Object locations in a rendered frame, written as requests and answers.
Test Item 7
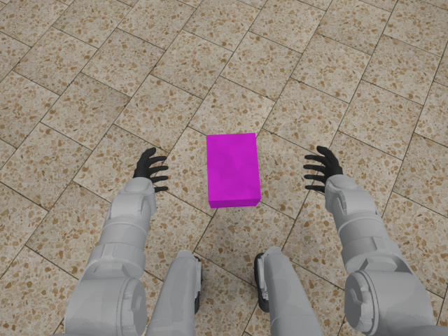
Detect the robot left upper arm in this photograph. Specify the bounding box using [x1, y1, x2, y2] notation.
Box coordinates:
[49, 276, 148, 336]

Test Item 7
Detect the right robot foot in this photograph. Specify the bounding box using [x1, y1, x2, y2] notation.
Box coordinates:
[254, 253, 270, 313]

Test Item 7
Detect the robot left forearm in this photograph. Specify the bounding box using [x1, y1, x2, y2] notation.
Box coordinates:
[64, 177, 157, 333]

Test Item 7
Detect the right robot hand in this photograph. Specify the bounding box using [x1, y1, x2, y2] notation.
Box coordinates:
[303, 146, 343, 194]

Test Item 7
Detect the left robot hand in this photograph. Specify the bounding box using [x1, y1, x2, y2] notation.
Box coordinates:
[133, 147, 169, 193]

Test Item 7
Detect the robot right upper arm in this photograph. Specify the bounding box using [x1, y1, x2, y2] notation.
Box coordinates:
[344, 269, 448, 336]

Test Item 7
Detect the robot right forearm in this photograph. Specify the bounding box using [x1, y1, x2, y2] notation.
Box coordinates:
[325, 174, 434, 322]

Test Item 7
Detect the carton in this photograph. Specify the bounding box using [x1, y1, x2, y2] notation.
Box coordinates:
[206, 133, 261, 208]

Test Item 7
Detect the left robot thigh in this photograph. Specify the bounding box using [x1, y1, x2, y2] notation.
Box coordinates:
[145, 257, 202, 336]

